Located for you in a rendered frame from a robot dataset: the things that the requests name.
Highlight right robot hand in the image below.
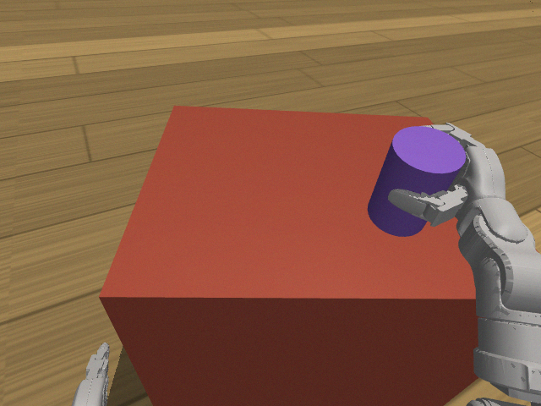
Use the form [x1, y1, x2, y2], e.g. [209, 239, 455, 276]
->
[388, 123, 505, 227]

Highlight right robot arm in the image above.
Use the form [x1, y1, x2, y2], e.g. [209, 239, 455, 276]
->
[456, 197, 541, 406]

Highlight can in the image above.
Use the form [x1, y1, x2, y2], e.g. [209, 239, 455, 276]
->
[368, 126, 466, 237]

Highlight left robot hand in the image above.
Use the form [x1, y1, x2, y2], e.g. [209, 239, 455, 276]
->
[72, 343, 110, 406]

